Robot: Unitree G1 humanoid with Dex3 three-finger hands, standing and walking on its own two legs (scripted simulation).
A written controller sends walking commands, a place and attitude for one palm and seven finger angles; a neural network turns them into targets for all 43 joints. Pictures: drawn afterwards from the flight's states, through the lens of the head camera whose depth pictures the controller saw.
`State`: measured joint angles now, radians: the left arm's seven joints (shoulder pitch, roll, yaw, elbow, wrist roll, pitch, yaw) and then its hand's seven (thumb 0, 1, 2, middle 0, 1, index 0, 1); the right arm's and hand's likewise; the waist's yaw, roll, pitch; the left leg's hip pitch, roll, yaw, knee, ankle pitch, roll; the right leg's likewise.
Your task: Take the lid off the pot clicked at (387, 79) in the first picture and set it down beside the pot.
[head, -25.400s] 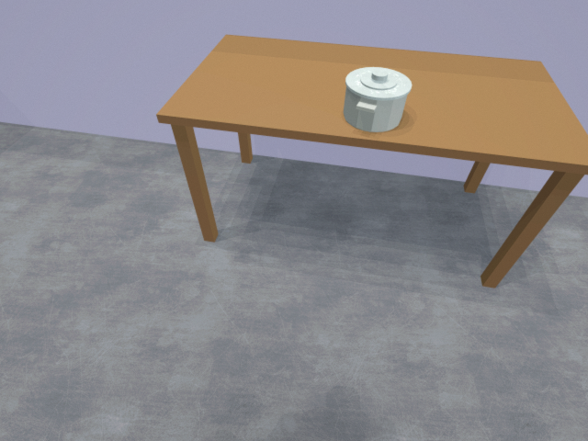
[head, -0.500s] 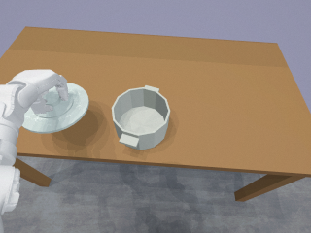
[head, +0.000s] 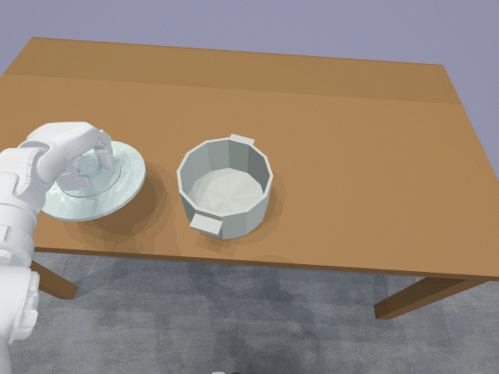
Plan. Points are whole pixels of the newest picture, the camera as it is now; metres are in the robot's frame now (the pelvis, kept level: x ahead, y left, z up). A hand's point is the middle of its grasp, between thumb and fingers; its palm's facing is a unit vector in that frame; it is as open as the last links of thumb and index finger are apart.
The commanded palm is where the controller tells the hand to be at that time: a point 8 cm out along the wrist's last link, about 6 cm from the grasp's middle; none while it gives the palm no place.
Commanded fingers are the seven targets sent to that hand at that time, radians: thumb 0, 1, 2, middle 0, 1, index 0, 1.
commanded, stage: lower the lid onto the table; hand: left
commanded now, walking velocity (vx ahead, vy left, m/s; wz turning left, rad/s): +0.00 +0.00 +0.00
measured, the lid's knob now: (87, 168) +0.45 +0.30 +0.01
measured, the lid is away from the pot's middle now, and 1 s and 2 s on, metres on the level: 0.25 0.24 0.26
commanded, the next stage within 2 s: open the fingers wide in 1.36 s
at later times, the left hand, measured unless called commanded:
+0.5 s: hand (88, 178) +0.43 +0.29 +0.01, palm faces -0.47 -0.05 -0.88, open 7.0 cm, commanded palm +0.45 +0.29 +0.08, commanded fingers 0.00 0.64 1.01 -0.84 -1.02 -0.92 -1.03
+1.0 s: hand (94, 189) +0.42 +0.30 -0.02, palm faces -0.49 -0.05 -0.87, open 7.0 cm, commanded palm +0.47 +0.29 +0.04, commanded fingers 0.00 0.64 1.01 -0.84 -1.02 -0.92 -1.03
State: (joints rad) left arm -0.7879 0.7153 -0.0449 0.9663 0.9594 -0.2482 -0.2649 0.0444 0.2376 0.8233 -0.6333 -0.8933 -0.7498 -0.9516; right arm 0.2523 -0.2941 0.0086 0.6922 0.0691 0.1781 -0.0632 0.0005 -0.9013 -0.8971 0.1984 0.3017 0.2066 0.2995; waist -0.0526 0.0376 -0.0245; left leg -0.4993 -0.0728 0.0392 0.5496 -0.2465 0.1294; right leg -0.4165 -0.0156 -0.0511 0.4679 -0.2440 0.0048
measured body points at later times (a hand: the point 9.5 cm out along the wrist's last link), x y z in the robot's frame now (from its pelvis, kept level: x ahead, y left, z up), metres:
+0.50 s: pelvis +0.00 +0.00 -0.01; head +0.09 +0.02 +0.43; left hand +0.45 +0.29 +0.06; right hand +0.03 -0.28 -0.13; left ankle +0.01 +0.03 -0.73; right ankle -0.02 -0.15 -0.73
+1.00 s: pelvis -0.01 +0.00 -0.02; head +0.10 +0.02 +0.42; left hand +0.44 +0.30 +0.03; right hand +0.01 -0.29 -0.13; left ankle +0.01 +0.03 -0.73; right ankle -0.02 -0.15 -0.73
